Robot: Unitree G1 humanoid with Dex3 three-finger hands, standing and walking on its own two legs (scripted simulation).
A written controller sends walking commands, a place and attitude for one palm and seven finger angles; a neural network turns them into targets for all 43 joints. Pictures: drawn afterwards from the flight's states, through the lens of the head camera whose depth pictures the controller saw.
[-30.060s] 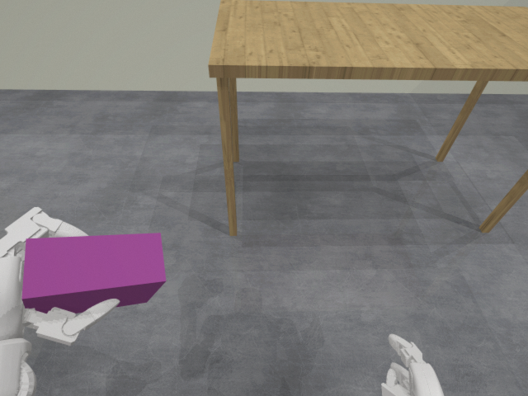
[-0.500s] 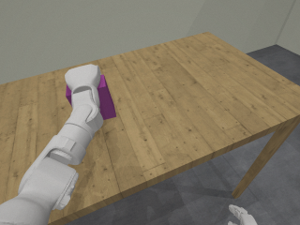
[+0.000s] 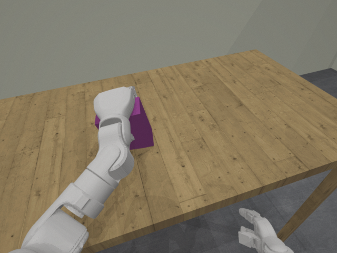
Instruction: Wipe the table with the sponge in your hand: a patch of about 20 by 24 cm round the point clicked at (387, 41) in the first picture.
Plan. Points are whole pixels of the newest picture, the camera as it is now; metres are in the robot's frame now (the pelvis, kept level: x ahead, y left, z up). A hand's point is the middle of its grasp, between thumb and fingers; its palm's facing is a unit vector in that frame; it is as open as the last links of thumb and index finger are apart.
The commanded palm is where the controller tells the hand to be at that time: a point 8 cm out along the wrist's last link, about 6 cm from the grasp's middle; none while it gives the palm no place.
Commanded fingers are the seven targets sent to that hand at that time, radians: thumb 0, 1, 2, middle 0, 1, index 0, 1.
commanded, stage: wipe back along the third lane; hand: left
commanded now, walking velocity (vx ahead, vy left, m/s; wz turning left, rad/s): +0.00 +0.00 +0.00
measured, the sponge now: (129, 132) +0.38 +0.16 +0.11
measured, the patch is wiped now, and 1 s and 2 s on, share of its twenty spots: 0.90 0.90 0.90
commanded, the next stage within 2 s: slide back across to the middle lane in 0.76 s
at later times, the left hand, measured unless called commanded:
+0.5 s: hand (129, 133) +0.32 +0.13 +0.17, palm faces +0.25 -0.27 -0.93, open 10.0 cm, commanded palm +0.26 +0.12 +0.19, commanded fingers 0.00 0.10 1.30 -1.20 -1.60 -1.20 -1.60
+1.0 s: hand (137, 151) +0.27 +0.10 +0.17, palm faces +0.28 -0.37 -0.89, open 10.0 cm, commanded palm +0.22 +0.11 +0.20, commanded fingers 0.00 0.10 1.30 -1.20 -1.60 -1.20 -1.60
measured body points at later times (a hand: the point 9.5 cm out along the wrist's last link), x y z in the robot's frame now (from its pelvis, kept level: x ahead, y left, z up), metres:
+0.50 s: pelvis -0.02 -0.02 +0.00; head -0.05 -0.06 +0.44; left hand +0.30 +0.14 +0.22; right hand +0.22 -0.20 -0.08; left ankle -0.06 +0.09 -0.74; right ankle -0.01 -0.12 -0.74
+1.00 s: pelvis -0.03 -0.05 +0.00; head -0.08 -0.09 +0.44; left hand +0.25 +0.12 +0.22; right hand +0.21 -0.25 -0.07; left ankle -0.06 +0.09 -0.74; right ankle -0.02 -0.12 -0.74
